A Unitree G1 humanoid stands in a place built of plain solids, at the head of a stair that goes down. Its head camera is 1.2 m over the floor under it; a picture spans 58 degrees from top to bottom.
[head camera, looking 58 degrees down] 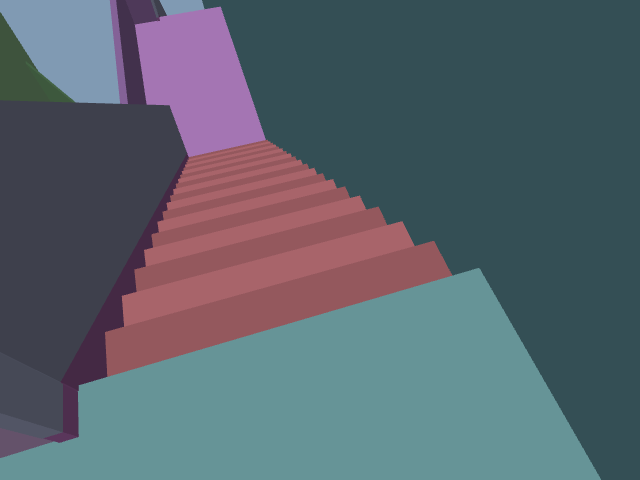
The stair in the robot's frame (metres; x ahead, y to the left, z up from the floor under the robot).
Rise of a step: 0.19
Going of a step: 0.23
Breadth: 1.21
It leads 17 degrees to the left of straight ahead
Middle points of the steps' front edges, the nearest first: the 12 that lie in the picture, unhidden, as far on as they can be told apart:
0.47 0.08 0.00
0.69 0.14 -0.19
0.91 0.21 -0.38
1.13 0.28 -0.57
1.34 0.35 -0.76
1.56 0.42 -0.95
1.78 0.49 -1.14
2.00 0.56 -1.32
2.22 0.62 -1.51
2.44 0.69 -1.70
2.66 0.76 -1.89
2.88 0.83 -2.08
